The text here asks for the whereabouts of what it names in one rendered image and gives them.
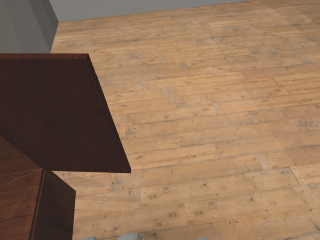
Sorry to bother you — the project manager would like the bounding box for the cupboard door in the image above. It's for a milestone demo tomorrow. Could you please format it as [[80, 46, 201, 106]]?
[[0, 53, 131, 174]]

